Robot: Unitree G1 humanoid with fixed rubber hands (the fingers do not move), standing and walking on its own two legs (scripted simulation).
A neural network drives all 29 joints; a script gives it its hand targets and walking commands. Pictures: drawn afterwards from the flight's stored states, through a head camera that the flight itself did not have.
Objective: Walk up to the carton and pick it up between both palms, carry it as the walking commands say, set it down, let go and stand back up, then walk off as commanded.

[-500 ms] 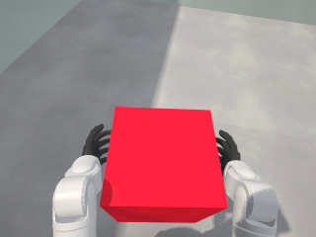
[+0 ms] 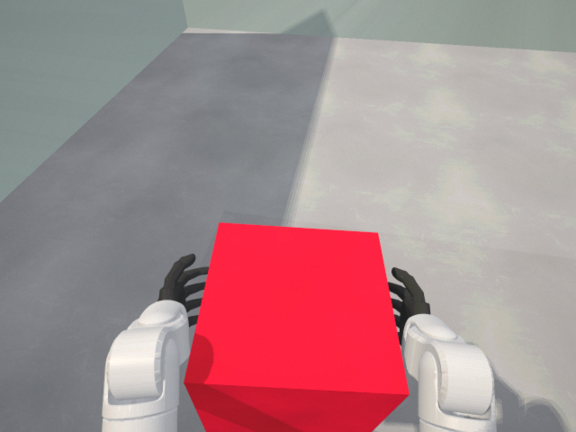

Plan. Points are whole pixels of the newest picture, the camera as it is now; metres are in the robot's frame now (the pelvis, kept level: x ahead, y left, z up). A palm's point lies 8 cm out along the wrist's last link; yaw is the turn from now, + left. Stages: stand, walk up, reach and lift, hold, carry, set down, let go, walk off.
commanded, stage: carry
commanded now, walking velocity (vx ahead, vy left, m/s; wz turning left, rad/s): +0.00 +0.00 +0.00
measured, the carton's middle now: (290, 341) +0.26 +0.00 +0.01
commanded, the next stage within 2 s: none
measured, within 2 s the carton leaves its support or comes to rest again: neither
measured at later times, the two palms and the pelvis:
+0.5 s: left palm out of the picture +0.13 +0.20 +0.10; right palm (389, 402) +0.15 -0.10 +0.10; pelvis -0.11 +0.02 +0.00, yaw +2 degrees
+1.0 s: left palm out of the picture +0.13 +0.15 +0.09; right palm (440, 424) +0.14 -0.15 +0.08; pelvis -0.13 -0.01 +0.00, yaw +3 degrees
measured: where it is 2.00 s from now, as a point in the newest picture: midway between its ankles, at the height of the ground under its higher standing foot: outside the picture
